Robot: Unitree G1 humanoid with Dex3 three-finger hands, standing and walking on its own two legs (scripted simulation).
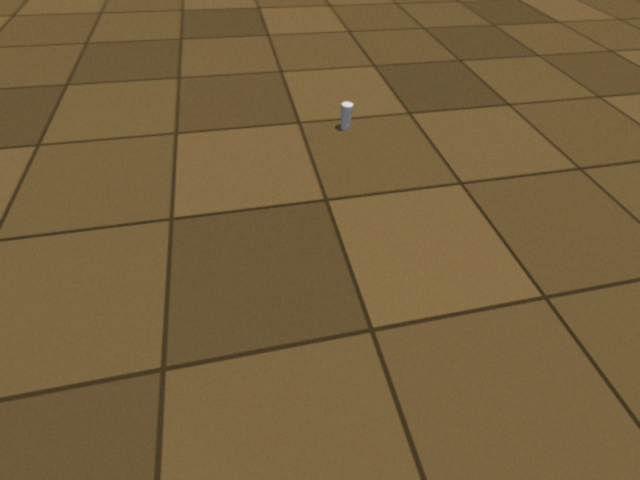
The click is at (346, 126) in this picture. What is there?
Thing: tapered cup
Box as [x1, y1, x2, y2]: [341, 101, 353, 130]
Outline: 348,101 341,103 341,129 347,130 350,124 353,104
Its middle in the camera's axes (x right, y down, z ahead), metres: +0.15 -0.73 +2.29
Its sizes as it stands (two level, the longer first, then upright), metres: 0.072 0.072 0.158
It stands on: the floor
